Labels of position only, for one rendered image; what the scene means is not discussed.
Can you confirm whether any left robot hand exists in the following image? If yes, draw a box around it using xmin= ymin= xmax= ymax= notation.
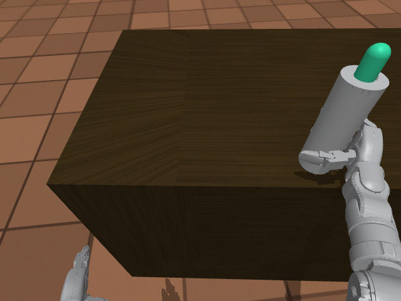
xmin=60 ymin=245 xmax=109 ymax=301

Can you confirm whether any right robot hand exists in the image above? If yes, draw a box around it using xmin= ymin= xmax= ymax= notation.
xmin=298 ymin=108 xmax=383 ymax=171

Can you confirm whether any bottle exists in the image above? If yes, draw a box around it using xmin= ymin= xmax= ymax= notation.
xmin=298 ymin=43 xmax=391 ymax=174

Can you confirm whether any right robot arm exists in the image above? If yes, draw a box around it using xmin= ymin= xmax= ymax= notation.
xmin=342 ymin=162 xmax=401 ymax=301

